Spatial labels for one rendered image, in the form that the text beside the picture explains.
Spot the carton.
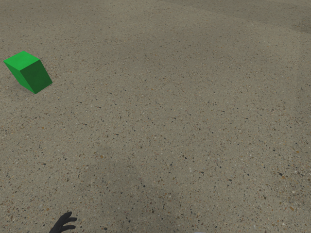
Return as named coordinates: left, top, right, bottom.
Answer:
left=4, top=51, right=53, bottom=94

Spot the robot left hand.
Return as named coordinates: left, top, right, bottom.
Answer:
left=49, top=211, right=77, bottom=233

